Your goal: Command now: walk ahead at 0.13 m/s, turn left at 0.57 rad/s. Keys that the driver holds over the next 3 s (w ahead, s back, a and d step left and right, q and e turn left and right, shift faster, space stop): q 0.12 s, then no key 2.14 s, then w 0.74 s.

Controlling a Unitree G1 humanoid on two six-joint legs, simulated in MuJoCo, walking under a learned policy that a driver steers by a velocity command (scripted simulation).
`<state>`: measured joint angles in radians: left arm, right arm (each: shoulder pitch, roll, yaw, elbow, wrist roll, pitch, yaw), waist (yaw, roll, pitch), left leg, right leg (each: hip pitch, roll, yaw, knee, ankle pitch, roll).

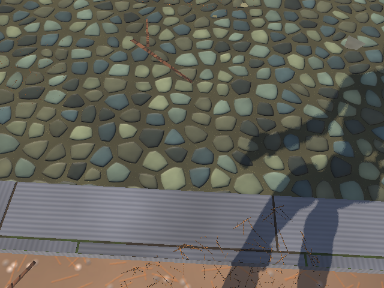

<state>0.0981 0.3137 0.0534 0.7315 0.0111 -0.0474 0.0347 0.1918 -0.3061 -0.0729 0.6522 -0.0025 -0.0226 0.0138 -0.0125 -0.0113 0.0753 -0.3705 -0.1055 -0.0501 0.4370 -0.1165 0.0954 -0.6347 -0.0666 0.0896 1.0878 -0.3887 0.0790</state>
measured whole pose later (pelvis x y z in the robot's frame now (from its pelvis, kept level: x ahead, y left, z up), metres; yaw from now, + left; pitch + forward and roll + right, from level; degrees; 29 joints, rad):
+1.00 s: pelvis +0.08 -0.02 +0.00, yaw +10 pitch -1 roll +0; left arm 0.19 0.24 0.04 0.90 0.01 -0.01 0.03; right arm 0.25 -0.21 -0.03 0.78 -0.01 -0.01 -0.02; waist 0.02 0.00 0.03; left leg -0.18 -0.02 -0.05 0.54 -0.34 0.00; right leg -0.27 -0.03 0.04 0.53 -0.24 0.04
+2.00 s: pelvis +0.08 -0.03 +0.00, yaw +9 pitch -1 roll +0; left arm 0.22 0.20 0.03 1.13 0.00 0.01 0.05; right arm 0.31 -0.19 -0.01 1.05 0.00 -0.01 -0.03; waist 0.01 -0.01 0.04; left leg -0.15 -0.01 -0.03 0.49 -0.31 0.00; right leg -0.25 -0.03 0.05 0.49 -0.22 0.04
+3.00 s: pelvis +0.35 +0.03 +0.00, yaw +9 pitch +2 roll +2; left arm 0.51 0.19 0.00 1.06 0.00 -0.07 0.00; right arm -0.05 -0.19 -0.03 0.84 0.03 -0.10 0.04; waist 0.05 -0.04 0.05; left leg -0.52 -0.01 0.11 0.64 -0.47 0.04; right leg -0.01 -0.08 0.02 0.69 -0.37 -0.01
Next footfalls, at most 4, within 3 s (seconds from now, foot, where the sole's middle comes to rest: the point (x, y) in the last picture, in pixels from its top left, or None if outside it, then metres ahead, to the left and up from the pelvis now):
0.22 right None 0.17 -0.16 -0.77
0.54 left None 0.07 0.10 -0.77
2.90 left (144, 259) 0.48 0.17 -0.74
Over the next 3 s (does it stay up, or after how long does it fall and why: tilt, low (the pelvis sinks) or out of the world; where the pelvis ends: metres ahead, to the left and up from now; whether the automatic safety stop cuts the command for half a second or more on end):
stays up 0.35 0.03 0.00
